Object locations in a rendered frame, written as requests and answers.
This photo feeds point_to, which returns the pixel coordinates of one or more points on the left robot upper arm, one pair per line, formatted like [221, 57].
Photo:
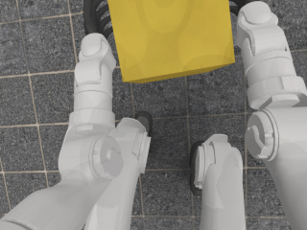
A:
[86, 166]

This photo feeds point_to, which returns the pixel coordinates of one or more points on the left robot hand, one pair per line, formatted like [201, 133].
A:
[92, 18]

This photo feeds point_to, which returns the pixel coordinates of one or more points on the right robot forearm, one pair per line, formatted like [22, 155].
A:
[267, 59]

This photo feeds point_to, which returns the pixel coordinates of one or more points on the right robot thigh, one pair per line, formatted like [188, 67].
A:
[222, 192]

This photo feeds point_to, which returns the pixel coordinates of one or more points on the right robot upper arm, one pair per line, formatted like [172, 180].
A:
[278, 136]

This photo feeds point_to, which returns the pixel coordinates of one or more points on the right robot hand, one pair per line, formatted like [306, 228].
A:
[240, 4]

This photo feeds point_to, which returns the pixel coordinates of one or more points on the left robot forearm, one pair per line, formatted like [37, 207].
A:
[93, 92]

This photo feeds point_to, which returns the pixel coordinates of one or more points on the carton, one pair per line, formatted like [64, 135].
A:
[158, 40]

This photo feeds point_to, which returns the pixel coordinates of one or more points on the right robot foot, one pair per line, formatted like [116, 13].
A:
[192, 163]

